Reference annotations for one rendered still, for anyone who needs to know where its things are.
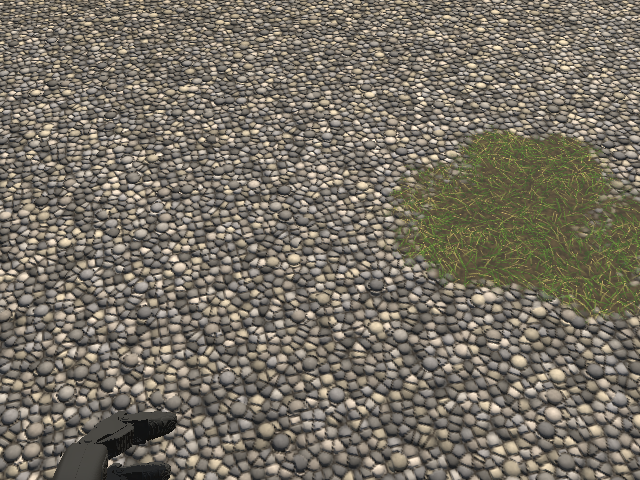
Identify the left robot hand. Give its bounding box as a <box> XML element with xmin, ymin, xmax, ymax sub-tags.
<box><xmin>52</xmin><ymin>411</ymin><xmax>177</xmax><ymax>480</ymax></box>

